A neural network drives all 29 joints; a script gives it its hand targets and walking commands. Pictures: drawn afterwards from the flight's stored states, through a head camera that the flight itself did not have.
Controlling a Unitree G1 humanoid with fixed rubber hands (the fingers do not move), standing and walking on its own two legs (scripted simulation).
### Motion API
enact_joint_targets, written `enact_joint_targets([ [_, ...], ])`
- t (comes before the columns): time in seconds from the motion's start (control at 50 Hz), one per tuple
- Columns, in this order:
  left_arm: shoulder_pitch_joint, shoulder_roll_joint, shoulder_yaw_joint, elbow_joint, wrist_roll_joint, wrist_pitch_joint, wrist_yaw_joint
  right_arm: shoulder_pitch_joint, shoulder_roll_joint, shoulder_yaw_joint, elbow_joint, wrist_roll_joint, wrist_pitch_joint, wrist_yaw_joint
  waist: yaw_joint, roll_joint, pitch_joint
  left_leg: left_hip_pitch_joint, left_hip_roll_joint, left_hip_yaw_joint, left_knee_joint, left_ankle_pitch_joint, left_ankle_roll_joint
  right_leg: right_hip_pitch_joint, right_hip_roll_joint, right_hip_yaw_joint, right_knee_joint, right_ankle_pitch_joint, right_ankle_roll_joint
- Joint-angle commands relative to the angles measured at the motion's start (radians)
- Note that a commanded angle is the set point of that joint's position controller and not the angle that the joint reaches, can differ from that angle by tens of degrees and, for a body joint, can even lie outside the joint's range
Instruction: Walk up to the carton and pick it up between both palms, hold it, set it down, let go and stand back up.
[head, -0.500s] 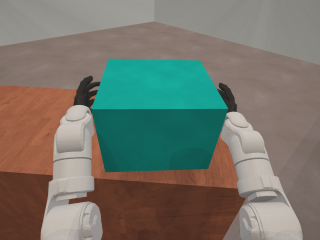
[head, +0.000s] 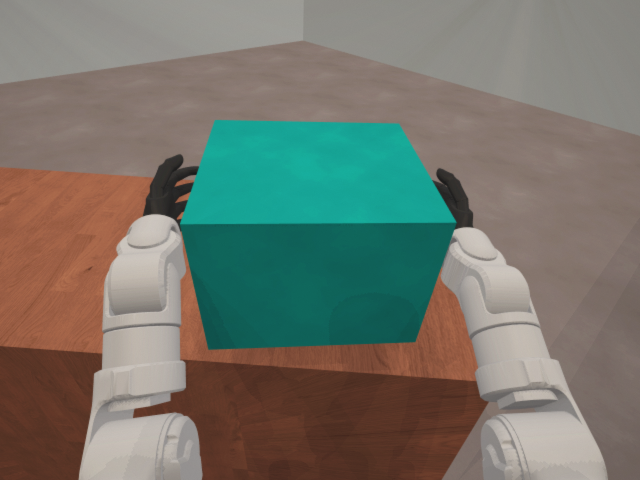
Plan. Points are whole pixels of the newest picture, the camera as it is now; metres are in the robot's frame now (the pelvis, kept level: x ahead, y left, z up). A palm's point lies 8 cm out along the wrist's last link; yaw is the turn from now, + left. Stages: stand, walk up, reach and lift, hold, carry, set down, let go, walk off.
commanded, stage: hold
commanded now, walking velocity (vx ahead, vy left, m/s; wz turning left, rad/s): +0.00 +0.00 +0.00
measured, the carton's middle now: (311, 227) +0.39 +0.00 +0.18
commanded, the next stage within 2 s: none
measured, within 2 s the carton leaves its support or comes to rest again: neither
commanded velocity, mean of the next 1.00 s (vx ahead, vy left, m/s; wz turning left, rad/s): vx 0.00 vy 0.00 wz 0.00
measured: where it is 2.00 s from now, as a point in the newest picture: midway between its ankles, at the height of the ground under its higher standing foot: outside the picture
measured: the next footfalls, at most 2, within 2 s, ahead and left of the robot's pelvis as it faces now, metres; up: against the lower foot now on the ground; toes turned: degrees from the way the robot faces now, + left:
none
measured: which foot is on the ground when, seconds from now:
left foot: down 0.00-1.00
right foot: down 0.00-1.00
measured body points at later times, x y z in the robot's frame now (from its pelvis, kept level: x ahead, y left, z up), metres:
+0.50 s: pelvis +0.00 +0.00 +0.00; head -0.06 +0.01 +0.45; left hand +0.37 +0.17 +0.22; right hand +0.37 -0.18 +0.20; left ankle -0.01 +0.11 -0.75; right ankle +0.04 -0.12 -0.75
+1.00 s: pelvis +0.00 +0.00 +0.00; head -0.06 +0.01 +0.45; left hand +0.37 +0.18 +0.21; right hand +0.37 -0.18 +0.20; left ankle -0.01 +0.11 -0.75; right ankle +0.04 -0.12 -0.75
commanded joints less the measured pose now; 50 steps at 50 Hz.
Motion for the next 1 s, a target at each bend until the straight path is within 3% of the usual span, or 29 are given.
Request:
enact_joint_targets([
  [0.0,-0.749,-0.573,-0.534,-0.203,-0.201,-0.068,-0.159,-0.956,0.554,0.416,-0.446,0.157,-0.084,0.139,-0.010,0.065,-0.489,-0.054,-0.043,-0.023,-0.049,0.387,-0.056,0.303,0.063,0.059,0.034,0.231,0.003],
  [0.04,-0.748,-0.562,-0.535,-0.205,-0.184,-0.061,-0.154,-0.931,0.538,0.408,-0.406,0.155,-0.076,0.145,-0.004,0.083,-0.435,-0.042,-0.037,-0.022,-0.061,0.366,-0.060,0.255,0.069,0.052,0.023,0.177,0.002],
  [0.06,-0.765,-0.551,-0.521,-0.181,-0.175,-0.056,-0.154,-0.924,0.532,0.381,-0.358,0.131,-0.071,0.149,-0.021,0.092,-0.406,-0.054,-0.035,-0.019,-0.071,0.320,-0.061,0.230,0.065,0.054,0.014,0.120,-0.002],
  [0.1,-0.765,-0.555,-0.535,-0.196,-0.186,-0.065,-0.157,-0.905,0.549,0.383,-0.349,0.132,-0.079,0.158,-0.021,0.097,-0.421,-0.061,-0.042,-0.018,-0.074,0.313,-0.060,0.235,0.055,0.056,0.025,0.144,0.002],
  [0.12,-0.805,-0.563,-0.564,-0.262,-0.209,-0.076,-0.154,-0.918,0.571,0.392,-0.374,0.141,-0.088,0.158,-0.026,0.100,-0.488,-0.053,-0.040,-0.018,-0.068,0.319,-0.058,0.264,0.054,0.054,0.028,0.169,-0.001],
  [0.14,-0.795,-0.562,-0.563,-0.230,-0.211,-0.074,-0.152,-0.924,0.568,0.386,-0.386,0.136,-0.085,0.158,-0.025,0.093,-0.471,-0.057,-0.040,-0.022,-0.068,0.312,-0.056,0.254,0.053,0.058,0.028,0.158,-0.003],
  [0.16,-0.808,-0.571,-0.555,-0.226,-0.208,-0.075,-0.147,-0.954,0.560,0.392,-0.389,0.139,-0.085,0.162,-0.005,0.088,-0.479,-0.054,-0.036,-0.026,-0.074,0.332,-0.055,0.253,0.060,0.052,0.029,0.158,-0.002],
  [0.18,-0.758,-0.540,-0.523,-0.180,-0.183,-0.069,-0.147,-0.910,0.553,0.389,-0.343,0.128,-0.073,0.160,-0.010,0.069,-0.423,-0.065,-0.038,-0.021,-0.072,0.336,-0.054,0.250,0.058,0.057,0.021,0.175,0.004],
  [0.24,-0.724,-0.542,-0.482,-0.124,-0.161,-0.050,-0.161,-0.949,0.539,0.388,-0.363,0.135,-0.077,0.159,0.021,0.043,-0.401,-0.093,-0.038,-0.017,-0.089,0.280,-0.038,0.274,0.054,0.062,0.017,0.131,0.005],
  [0.26,-0.711,-0.558,-0.472,-0.105,-0.168,-0.050,-0.166,-0.977,0.555,0.396,-0.384,0.127,-0.082,0.155,0.013,0.020,-0.412,-0.103,-0.040,-0.020,-0.091,0.265,-0.028,0.286,0.049,0.066,0.018,0.138,0.009],
  [0.3,-0.760,-0.571,-0.519,-0.214,-0.188,-0.070,-0.161,-0.953,0.587,0.415,-0.404,0.150,-0.094,0.156,0.011,0.039,-0.504,-0.079,-0.042,-0.018,-0.072,0.343,-0.035,0.325,0.054,0.069,0.033,0.217,0.011],
  [0.32,-0.765,-0.568,-0.521,-0.199,-0.197,-0.069,-0.159,-0.977,0.580,0.422,-0.435,0.156,-0.096,0.152,0.000,0.040,-0.500,-0.064,-0.046,-0.014,-0.062,0.360,-0.039,0.321,0.055,0.077,0.035,0.240,0.008],
  [0.36,-0.785,-0.556,-0.516,-0.164,-0.192,-0.072,-0.155,-0.959,0.558,0.390,-0.375,0.131,-0.080,0.149,-0.012,0.034,-0.430,-0.072,-0.038,-0.024,-0.073,0.302,-0.047,0.277,0.060,0.065,0.023,0.164,0.007],
  [0.42,-0.772,-0.555,-0.513,-0.173,-0.182,-0.071,-0.158,-0.924,0.566,0.393,-0.348,0.126,-0.082,0.154,-0.007,0.052,-0.431,-0.082,-0.040,-0.016,-0.084,0.260,-0.040,0.271,0.055,0.066,0.015,0.126,0.005],
  [0.44,-0.792,-0.552,-0.495,-0.156,-0.176,-0.069,-0.158,-0.955,0.561,0.385,-0.342,0.124,-0.081,0.159,0.007,0.052,-0.420,-0.099,-0.038,-0.015,-0.094,0.234,-0.035,0.266,0.054,0.058,0.019,0.096,0.005],
  [0.48,-0.783,-0.560,-0.490,-0.112,-0.180,-0.068,-0.160,-0.964,0.567,0.370,-0.323,0.114,-0.083,0.161,0.005,0.046,-0.391,-0.103,-0.034,-0.015,-0.097,0.240,-0.031,0.252,0.050,0.065,0.018,0.105,0.001],
  [0.52,-0.829,-0.578,-0.518,-0.168,-0.195,-0.075,-0.157,-0.980,0.579,0.371,-0.335,0.119,-0.092,0.166,0.002,0.064,-0.463,-0.095,-0.031,-0.018,-0.088,0.247,-0.041,0.259,0.051,0.055,0.026,0.103,0.001],
  [0.56,-0.762,-0.587,-0.518,-0.152,-0.203,-0.076,-0.154,-0.992,0.577,0.401,-0.396,0.134,-0.098,0.158,0.001,0.035,-0.500,-0.084,-0.038,-0.022,-0.071,0.308,-0.038,0.293,0.051,0.073,0.031,0.182,0.005],
  [0.6,-0.779,-0.539,-0.463,-0.095,-0.174,-0.078,-0.163,-0.970,0.582,0.381,-0.324,0.118,-0.085,0.149,0.014,0.016,-0.439,-0.126,-0.054,-0.008,-0.085,0.235,-0.025,0.309,0.045,0.078,0.019,0.156,0.014],
  [0.62,-0.762,-0.545,-0.483,-0.132,-0.178,-0.082,-0.167,-0.954,0.601,0.396,-0.353,0.130,-0.090,0.144,0.015,0.010,-0.461,-0.119,-0.056,-0.009,-0.087,0.243,-0.016,0.329,0.042,0.083,0.027,0.179,0.019],
  [0.68,-0.799,-0.539,-0.479,-0.126,-0.168,-0.074,-0.167,-0.954,0.573,0.368,-0.304,0.125,-0.079,0.145,-0.001,0.062,-0.423,-0.121,-0.041,-0.015,-0.096,0.238,-0.034,0.297,0.042,0.072,0.022,0.130,0.010],
  [0.7,-0.808,-0.549,-0.488,-0.154,-0.166,-0.073,-0.163,-0.972,0.576,0.377,-0.329,0.125,-0.084,0.150,0.008,0.073,-0.445,-0.118,-0.039,-0.014,-0.096,0.223,-0.040,0.304,0.049,0.069,0.019,0.098,0.009],
  [0.74,-0.801,-0.548,-0.496,-0.145,-0.175,-0.075,-0.162,-0.952,0.579,0.369,-0.318,0.119,-0.081,0.154,0.004,0.070,-0.424,-0.128,-0.040,-0.012,-0.093,0.247,-0.042,0.283,0.049,0.064,0.023,0.119,0.008],
  [0.76,-0.749,-0.566,-0.527,-0.182,-0.199,-0.074,-0.161,-0.933,0.587,0.408,-0.373,0.135,-0.088,0.148,-0.013,0.061,-0.493,-0.077,-0.040,-0.021,-0.073,0.333,-0.046,0.312,0.053,0.069,0.032,0.216,0.010],
  [0.8,-0.787,-0.554,-0.507,-0.170,-0.186,-0.077,-0.163,-0.944,0.573,0.380,-0.338,0.130,-0.082,0.146,-0.014,0.078,-0.445,-0.086,-0.041,-0.016,-0.073,0.304,-0.048,0.282,0.050,0.062,0.030,0.165,0.011],
  [0.88,-0.802,-0.554,-0.500,-0.122,-0.195,-0.087,-0.162,-1.020,0.587,0.392,-0.400,0.115,-0.096,0.147,0.005,0.029,-0.477,-0.110,-0.048,-0.015,-0.089,0.227,-0.028,0.295,0.045,0.066,0.022,0.127,0.013],
  [0.9,-0.777,-0.557,-0.493,-0.120,-0.193,-0.088,-0.162,-0.974,0.597,0.382,-0.367,0.116,-0.092,0.147,0.006,0.024,-0.458,-0.121,-0.045,-0.016,-0.090,0.233,-0.023,0.301,0.042,0.070,0.025,0.137,0.012],
  [0.94,-0.796,-0.568,-0.516,-0.151,-0.198,-0.087,-0.159,-0.986,0.594,0.395,-0.374,0.122,-0.095,0.146,0.002,0.049,-0.478,-0.116,-0.044,-0.013,-0.086,0.258,-0.027,0.310,0.045,0.072,0.025,0.145,0.010],
  [0.98,-0.759,-0.562,-0.495,-0.101,-0.181,-0.083,-0.161,-0.945,0.585,0.383,-0.322,0.110,-0.084,0.149,0.007,0.047,-0.407,-0.118,-0.046,-0.012,-0.102,0.223,-0.031,0.280,0.044,0.070,0.015,0.111,0.011],
])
